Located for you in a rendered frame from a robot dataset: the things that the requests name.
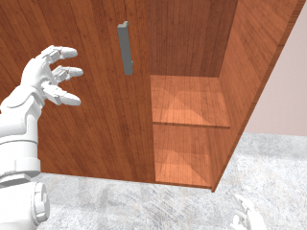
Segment robot right hand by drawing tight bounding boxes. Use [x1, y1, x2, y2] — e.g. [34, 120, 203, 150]
[230, 194, 267, 230]

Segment handle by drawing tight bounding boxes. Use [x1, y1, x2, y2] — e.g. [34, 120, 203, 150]
[117, 21, 133, 76]

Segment robot left hand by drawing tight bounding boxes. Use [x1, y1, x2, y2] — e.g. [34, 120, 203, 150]
[20, 45, 83, 106]

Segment wardrobe door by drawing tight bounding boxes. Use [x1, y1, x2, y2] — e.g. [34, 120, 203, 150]
[0, 0, 155, 184]

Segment robot left forearm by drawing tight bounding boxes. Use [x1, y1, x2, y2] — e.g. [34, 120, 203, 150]
[0, 85, 45, 189]

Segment left robot upper arm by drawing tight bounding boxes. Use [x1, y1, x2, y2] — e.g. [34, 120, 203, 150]
[0, 181, 51, 230]

